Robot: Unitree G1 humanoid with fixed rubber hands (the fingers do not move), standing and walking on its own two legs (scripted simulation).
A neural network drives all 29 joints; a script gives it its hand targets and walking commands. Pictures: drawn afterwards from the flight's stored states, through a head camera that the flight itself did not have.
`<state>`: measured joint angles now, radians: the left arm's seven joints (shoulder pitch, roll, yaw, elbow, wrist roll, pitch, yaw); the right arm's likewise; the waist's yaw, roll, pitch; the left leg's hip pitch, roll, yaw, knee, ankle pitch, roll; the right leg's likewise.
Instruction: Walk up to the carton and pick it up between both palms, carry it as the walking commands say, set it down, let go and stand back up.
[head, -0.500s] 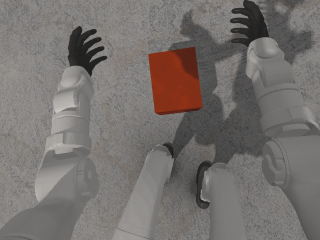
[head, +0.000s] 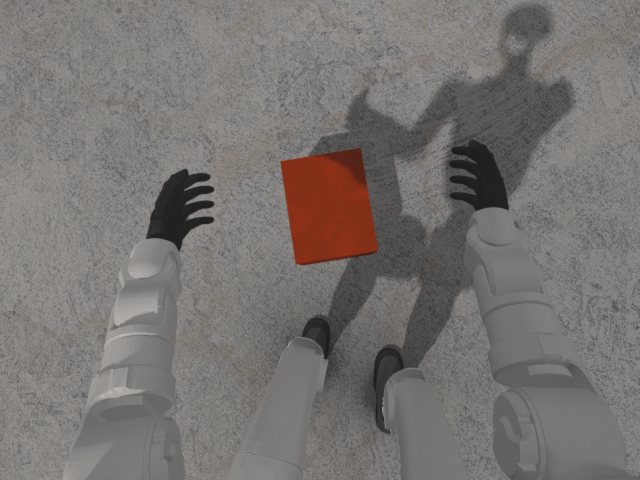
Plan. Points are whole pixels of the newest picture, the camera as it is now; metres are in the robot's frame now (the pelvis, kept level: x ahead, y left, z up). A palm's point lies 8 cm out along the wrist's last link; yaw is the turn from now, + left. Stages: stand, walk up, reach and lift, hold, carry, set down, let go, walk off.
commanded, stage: let go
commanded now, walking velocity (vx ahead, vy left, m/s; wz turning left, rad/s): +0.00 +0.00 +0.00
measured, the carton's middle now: (329, 211) +0.47 +0.11 -0.60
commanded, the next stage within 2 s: stand in 1.14 s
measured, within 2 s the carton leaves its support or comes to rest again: neither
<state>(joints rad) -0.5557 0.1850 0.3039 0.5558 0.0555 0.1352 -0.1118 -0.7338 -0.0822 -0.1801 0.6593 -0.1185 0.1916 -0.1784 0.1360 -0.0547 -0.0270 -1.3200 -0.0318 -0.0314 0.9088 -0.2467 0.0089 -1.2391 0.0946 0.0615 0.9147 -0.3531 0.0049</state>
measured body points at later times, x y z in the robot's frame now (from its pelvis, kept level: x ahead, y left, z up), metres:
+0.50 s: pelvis +0.04 +0.00 +0.07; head +0.12 +0.01 +0.51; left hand +0.20 +0.23 -0.02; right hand +0.28 -0.20 -0.02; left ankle +0.05 +0.10 -0.66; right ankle +0.01 -0.12 -0.66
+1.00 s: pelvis +0.06 -0.02 +0.08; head +0.09 +0.00 +0.53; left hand +0.23 +0.23 +0.00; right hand +0.25 -0.24 +0.00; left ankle +0.05 +0.09 -0.66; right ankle +0.01 -0.12 -0.66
